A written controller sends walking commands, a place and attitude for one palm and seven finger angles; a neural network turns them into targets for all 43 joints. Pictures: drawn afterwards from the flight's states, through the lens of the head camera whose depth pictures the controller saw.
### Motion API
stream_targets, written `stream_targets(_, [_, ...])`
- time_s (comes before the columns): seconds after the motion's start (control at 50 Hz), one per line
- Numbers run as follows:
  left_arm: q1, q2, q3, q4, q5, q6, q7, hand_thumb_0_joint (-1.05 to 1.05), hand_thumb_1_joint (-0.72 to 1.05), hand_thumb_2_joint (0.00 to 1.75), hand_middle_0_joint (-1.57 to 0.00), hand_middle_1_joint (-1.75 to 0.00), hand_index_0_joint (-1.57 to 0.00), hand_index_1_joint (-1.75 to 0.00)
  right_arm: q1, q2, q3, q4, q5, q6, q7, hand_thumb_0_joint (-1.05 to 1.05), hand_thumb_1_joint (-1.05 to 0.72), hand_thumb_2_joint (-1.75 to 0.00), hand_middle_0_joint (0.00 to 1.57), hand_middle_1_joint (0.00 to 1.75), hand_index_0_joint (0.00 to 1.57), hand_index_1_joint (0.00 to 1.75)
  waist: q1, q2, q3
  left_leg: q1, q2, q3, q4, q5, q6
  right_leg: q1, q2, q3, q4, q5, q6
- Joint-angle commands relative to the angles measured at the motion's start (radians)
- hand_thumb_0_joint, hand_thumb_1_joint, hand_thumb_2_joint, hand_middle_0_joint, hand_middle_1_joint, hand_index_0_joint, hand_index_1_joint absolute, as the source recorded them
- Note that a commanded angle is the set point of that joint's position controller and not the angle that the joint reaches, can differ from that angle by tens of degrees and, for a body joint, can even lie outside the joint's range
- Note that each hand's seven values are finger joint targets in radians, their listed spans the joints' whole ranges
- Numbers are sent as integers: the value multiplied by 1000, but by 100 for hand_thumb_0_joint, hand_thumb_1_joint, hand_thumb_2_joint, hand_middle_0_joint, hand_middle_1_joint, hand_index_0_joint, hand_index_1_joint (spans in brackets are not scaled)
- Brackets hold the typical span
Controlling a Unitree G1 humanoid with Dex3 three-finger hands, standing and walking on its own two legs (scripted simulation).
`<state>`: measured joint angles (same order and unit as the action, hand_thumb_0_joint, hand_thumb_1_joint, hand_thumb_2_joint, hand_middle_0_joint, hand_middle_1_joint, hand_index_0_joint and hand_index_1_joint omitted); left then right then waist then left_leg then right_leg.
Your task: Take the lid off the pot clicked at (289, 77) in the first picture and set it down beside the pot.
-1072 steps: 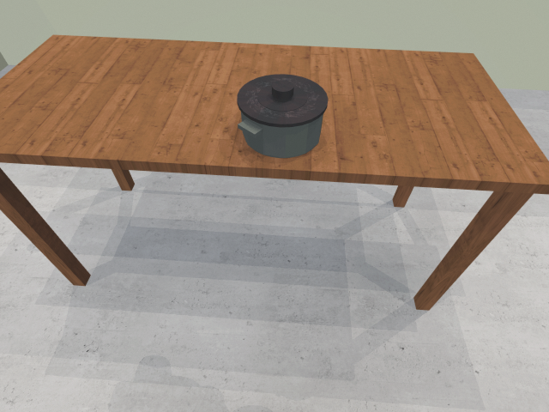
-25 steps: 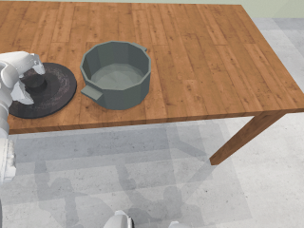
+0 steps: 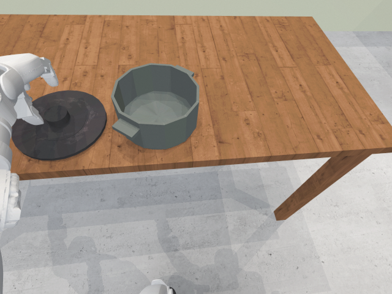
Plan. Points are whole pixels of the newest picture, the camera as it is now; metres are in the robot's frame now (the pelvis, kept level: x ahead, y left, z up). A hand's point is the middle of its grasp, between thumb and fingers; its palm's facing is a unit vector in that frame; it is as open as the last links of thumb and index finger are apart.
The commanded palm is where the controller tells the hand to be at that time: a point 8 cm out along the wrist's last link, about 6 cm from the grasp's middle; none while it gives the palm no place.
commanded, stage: raise the empty hand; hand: left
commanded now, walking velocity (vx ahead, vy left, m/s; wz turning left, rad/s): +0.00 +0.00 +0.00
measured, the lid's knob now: (57, 116) +0.51 +0.29 +0.02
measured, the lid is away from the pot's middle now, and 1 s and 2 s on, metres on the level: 0.23 0.23 0.23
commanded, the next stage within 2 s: draw the hand back to the body in 0.74 s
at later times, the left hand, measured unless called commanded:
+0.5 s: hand (13, 76) +0.48 +0.30 +0.17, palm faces -0.34 -0.11 -0.93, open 11.0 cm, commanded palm +0.49 +0.30 +0.23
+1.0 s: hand (12, 68) +0.48 +0.30 +0.18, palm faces -0.34 -0.10 -0.94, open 11.0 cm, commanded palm +0.47 +0.29 +0.24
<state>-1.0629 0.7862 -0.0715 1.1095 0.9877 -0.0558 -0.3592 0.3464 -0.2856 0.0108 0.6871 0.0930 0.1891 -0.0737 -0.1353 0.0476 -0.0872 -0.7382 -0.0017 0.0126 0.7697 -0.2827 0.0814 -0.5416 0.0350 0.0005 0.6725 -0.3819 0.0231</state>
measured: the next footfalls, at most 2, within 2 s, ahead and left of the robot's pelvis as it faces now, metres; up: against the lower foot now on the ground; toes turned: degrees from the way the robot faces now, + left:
none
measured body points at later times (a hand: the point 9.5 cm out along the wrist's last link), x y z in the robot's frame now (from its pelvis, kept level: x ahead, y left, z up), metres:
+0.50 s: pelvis +0.00 +0.00 +0.01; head +0.07 +0.01 +0.45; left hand +0.49 +0.30 +0.22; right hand +0.04 -0.28 -0.11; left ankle +0.05 +0.06 -0.71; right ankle -0.04 -0.15 -0.71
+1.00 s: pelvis +0.01 -0.01 +0.01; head +0.07 +0.00 +0.46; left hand +0.49 +0.30 +0.23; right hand +0.04 -0.29 -0.11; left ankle +0.05 +0.06 -0.71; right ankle -0.04 -0.15 -0.71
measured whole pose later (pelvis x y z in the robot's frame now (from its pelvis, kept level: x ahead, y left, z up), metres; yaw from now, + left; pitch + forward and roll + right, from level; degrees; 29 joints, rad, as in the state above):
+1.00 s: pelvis +0.01 -0.01 +0.01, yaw +1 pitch +11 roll -3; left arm -1.13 0.82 -0.09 1.04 0.98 0.00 -0.46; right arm 0.31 -0.29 0.01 0.66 0.10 0.22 -0.05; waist -0.13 0.04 -0.06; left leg -0.61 -0.01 0.01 0.67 -0.25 0.07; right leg -0.42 0.03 0.00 0.58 -0.36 0.02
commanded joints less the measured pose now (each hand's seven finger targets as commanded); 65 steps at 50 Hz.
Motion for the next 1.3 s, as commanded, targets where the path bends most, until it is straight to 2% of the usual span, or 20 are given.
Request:
stream_targets(0.0, [-509, 304, 83, -200, -6, 5, 30, 0, -4, 70, -37, -82, -37, -82, 102, -194, -62, -63, -5, -9, -12, 0, -90, -90, 20, 30, 20, 30, -3, 111, -412, 630, 5, -90, -75, 311, -9, -169, 67, -60, -110, 177, -68])
stream_targets(0.14, [-527, 239, 33, -216, -22, 18, 9, 0, -4, 70, -37, -82, -37, -82, 78, -188, -58, -77, 0, -11, -10, 0, -90, -90, 20, 30, 20, 30, 2, 109, -398, 658, 3, -87, -96, 332, -8, -148, 65, -64, -127, 176, -70])
stream_targets(0.22, [-555, 258, 34, -199, -12, 35, 0, 0, -4, 70, -37, -82, -37, -82, 77, -193, -61, -71, 1, -5, -7, 0, -90, -90, 20, 30, 20, 30, -9, 79, -389, 644, 1, -89, -108, 295, -6, -129, 62, -61, -142, 179, -66])
stream_targets(0.26, [-576, 300, 67, -257, -10, 28, 0, 0, -4, 70, -37, -82, -37, -82, 68, -189, -62, -80, -4, -6, -6, 0, -90, -90, 20, 30, 20, 30, 5, 130, -445, 694, 2, -89, -104, 363, -8, -109, 60, -53, -140, 205, -66])
stream_targets(0.32, [-536, 258, 33, -155, -11, 48, -7, 0, -4, 70, -37, -82, -37, -82, 65, -191, -58, -75, 2, -4, -4, 0, -90, -90, 20, 30, 20, 30, -2, 63, -342, 624, -2, -87, -125, 264, -6, -119, 60, -63, -153, 163, -67])
stream_targets(0.4, [-612, 251, 11, -224, -6, 52, -18, 0, -4, 70, -37, -82, -37, -82, 53, -188, -58, -80, 2, -3, -3, 0, -90, -90, 20, 30, 20, 30, -6, 114, -389, 678, -1, -90, -124, 320, -8, -111, 58, -59, -158, 189, -67])
stream_targets(0.52, [-615, 243, -5, -170, -13, 68, -39, 0, -4, 70, -37, -82, -37, -82, 50, -190, -55, -72, 6, -9, -3, 0, -90, -90, 20, 30, 20, 30, -8, 74, -344, 643, -10, -83, -140, 253, -1, -92, 57, -59, -173, 176, -66])
stream_targets(0.6, [-669, 260, -2, -223, -3, 66, -47, 0, -4, 70, -37, -82, -37, -82, 46, -187, -55, -74, 3, -12, -3, 0, -90, -90, 20, 30, 20, 30, -7, 106, -400, 688, -8, -87, -135, 321, -4, -73, 56, -57, -174, 208, -65])
stream_targets(0.66, [-634, 241, -12, -174, -8, 74, -59, 0, -4, 70, -37, -82, -37, -82, 40, -186, -54, -73, 2, -11, 1, 0, -90, -90, 20, 30, 20, 30, -4, 96, -378, 668, -12, -75, -133, 329, -4, -64, 58, -56, -172, 219, -64])
stream_targets(0.7, [-584, 218, -30, -91, -10, 84, -66, 0, -4, 70, -37, -82, -37, -82, 41, -190, -49, -65, 10, -7, 2, 0, -90, -90, 20, 30, 20, 30, -11, 28, -292, 595, -13, -66, -144, 252, -2, -71, 55, -61, -175, 197, -61])
stream_targets(0.76, [-687, 242, -23, -226, -7, 73, -69, 0, -4, 70, -37, -82, -37, -82, 34, -189, -56, -73, 2, -4, 4, 0, -90, -90, 20, 30, 20, 30, -7, 90, -407, 674, -11, -69, -134, 321, -1, -49, 56, -51, -170, 233, -62])
stream_targets(0.82, [-636, 317, 42, -181, 3, 60, -63, 0, -4, 70, -37, -82, -37, -82, 47, -186, -55, -76, 1, -4, -1, 0, -90, -90, 20, 30, 20, 30, 0, 72, -409, 648, -20, -62, -120, 350, 4, -14, 57, -46, -165, 273, -61])
stream_targets(0.9, [-536, 287, 28, -177, -7, 62, -61, 0, -4, 70, -37, -82, -37, -82, 14, -181, -49, -103, 9, 13, 9, 0, -90, -90, 20, 30, 20, 30, 15, 73, -338, 588, -21, -51, -138, 329, -1, -8, 53, -53, -165, 266, -64])
stream_targets(0.94, [-569, 279, 44, -360, -22, 47, -63, 0, -4, 70, -37, -82, -37, -82, -17, -170, -56, -134, 6, 16, 16, 0, -90, -90, 20, 30, 20, 30, 33, 124, -448, 696, -14, -57, -124, 469, 1, 20, 50, -55, -154, 310, -69])
stream_targets(0.96, [-540, 336, 94, -359, -10, 48, -57, 0, -4, 70, -37, -82, -37, -82, -8, -170, -61, -139, 0, 22, 18, 0, -90, -90, 20, 30, 20, 30, 31, 126, -477, 717, -15, -68, -117, 487, 1, 28, 52, -46, -158, 311, -63])
stream_targets(1.02, [-387, 350, 125, -278, -32, 51, -61, 0, -4, 70, -37, -82, -37, -82, -28, -169, -53, -150, 9, 35, 22, 0, -90, -90, 20, 30, 20, 30, 39, 50, -382, 626, -20, -51, -134, 412, 8, 57, 47, -50, -169, 308, -59])
stream_targets(1.08, [-387, 359, 145, -427, -47, 48, -58, 0, -4, 70, -37, -82, -37, -82, -67, -164, -57, -171, 10, 43, 28, 0, -90, -90, 20, 30, 20, 30, 48, 85, -414, 672, -16, -57, -137, 457, 12, 75, 41, -47, -173, 322, -62])
stream_targets(1.14, [-291, 343, 159, -508, -78, 50, -63, 0, -4, 70, -37, -82, -37, -82, -99, -161, -56, -193, 11, 40, 35, 0, -90, -90, 20, 30, 20, 30, 57, 88, -411, 699, -15, -56, -139, 526, 16, 95, 39, -49, -182, 349, -64])
stream_targets(1.24, [-209, 262, 109, -509, -101, 82, -70, 0, -4, 70, -37, -82, -37, -82, -142, -155, -50, -197, 16, 47, 41, 0, -90, -90, 20, 30, 20, 30, 54, 35, -303, 661, -19, -61, -175, 384, 11, 74, 38, -58, -206, 264, -66])
stream_targets(1.28, [-278, 287, 115, -634, -101, 84, -60, 0, -4, 70, -37, -82, -37, -82, -170, -151, -48, -207, 15, 47, 38, 0, -90, -90, 20, 30, 20, 30, 60, 84, -356, 699, -22, -78, -188, 352, 8, 84, 35, -55, -203, 236, -69])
